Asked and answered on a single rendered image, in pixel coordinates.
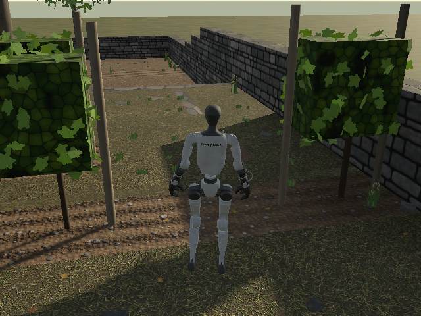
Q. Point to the robot right forearm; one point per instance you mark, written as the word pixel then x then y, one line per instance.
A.
pixel 243 176

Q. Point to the robot right upper arm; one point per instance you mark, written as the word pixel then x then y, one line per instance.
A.
pixel 236 152

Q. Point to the right robot hand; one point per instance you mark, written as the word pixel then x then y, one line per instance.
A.
pixel 246 190

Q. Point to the robot left upper arm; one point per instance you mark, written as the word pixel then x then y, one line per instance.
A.
pixel 187 149

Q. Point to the robot left thigh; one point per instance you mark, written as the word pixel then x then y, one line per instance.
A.
pixel 194 193

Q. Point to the left robot hand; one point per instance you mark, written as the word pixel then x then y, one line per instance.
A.
pixel 175 187

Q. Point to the robot torso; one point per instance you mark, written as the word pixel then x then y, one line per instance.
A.
pixel 211 155

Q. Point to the robot left forearm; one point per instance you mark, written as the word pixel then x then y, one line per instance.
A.
pixel 178 174

